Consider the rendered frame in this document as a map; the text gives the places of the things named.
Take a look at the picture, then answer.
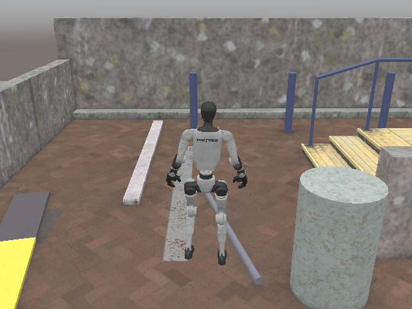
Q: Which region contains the right robot upper arm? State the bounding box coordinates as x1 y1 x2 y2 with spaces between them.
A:
221 130 239 165

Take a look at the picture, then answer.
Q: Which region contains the right robot thigh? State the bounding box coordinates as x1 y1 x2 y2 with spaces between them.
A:
214 180 228 225

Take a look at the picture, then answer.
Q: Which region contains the right robot forearm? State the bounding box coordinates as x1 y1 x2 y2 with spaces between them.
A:
233 156 246 178

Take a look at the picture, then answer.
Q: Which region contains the right robot shin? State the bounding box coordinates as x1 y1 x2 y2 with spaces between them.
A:
218 214 227 256

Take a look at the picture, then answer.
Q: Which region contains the left robot forearm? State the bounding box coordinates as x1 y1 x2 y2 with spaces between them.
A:
169 154 181 177

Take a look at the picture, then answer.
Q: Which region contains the left robot hand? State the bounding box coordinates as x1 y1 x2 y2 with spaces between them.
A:
166 173 181 187

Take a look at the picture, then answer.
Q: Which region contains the left robot upper arm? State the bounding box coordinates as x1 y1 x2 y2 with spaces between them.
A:
175 129 194 164

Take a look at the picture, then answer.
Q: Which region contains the right robot hand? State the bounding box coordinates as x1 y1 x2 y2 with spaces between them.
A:
233 175 248 189

